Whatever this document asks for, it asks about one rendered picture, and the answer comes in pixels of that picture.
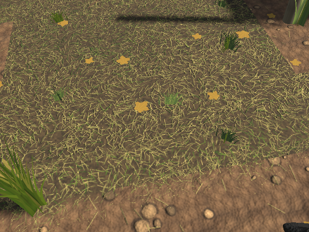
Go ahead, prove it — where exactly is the right robot hand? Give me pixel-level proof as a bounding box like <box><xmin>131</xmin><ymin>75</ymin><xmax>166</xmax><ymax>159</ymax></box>
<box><xmin>283</xmin><ymin>222</ymin><xmax>309</xmax><ymax>232</ymax></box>

